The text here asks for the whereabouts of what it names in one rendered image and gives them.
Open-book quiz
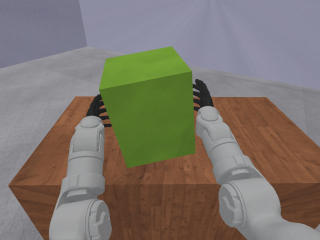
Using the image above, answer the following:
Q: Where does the carton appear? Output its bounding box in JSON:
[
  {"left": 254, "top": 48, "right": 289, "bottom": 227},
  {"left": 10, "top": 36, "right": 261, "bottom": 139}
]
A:
[{"left": 99, "top": 46, "right": 196, "bottom": 168}]

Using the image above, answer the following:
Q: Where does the robot left hand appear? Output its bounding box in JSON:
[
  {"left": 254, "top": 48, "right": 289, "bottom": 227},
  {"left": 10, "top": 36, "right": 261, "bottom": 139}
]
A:
[{"left": 86, "top": 94, "right": 112, "bottom": 128}]

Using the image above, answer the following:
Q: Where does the right robot upper arm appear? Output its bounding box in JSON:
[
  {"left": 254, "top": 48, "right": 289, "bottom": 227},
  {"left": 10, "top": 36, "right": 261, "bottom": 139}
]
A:
[{"left": 218, "top": 177, "right": 320, "bottom": 240}]

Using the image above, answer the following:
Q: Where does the left robot upper arm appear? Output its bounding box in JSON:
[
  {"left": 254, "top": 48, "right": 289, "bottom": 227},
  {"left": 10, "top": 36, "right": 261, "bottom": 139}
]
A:
[{"left": 49, "top": 198, "right": 112, "bottom": 240}]

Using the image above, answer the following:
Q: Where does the robot right hand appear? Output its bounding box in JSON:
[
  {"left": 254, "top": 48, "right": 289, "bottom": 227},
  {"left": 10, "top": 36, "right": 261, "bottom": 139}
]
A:
[{"left": 192, "top": 79, "right": 214, "bottom": 112}]

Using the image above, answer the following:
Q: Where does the left robot forearm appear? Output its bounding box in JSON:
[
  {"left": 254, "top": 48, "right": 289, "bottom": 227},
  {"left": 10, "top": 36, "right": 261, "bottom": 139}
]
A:
[{"left": 49, "top": 116, "right": 105, "bottom": 240}]

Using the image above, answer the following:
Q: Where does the pedestal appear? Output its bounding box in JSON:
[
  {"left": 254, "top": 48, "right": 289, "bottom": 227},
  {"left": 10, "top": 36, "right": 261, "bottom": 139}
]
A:
[{"left": 8, "top": 96, "right": 320, "bottom": 240}]

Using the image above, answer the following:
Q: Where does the right robot forearm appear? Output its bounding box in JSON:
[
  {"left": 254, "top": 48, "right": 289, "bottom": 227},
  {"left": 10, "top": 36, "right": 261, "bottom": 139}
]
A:
[{"left": 195, "top": 106, "right": 281, "bottom": 213}]

